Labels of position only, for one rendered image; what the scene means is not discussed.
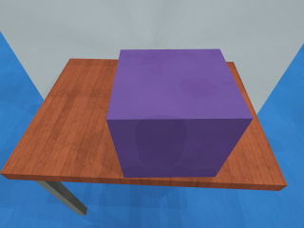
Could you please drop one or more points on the table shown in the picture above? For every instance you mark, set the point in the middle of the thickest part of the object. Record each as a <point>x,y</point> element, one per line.
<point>68,140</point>

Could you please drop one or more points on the carton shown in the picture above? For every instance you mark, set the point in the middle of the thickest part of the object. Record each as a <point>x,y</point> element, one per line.
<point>175,113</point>

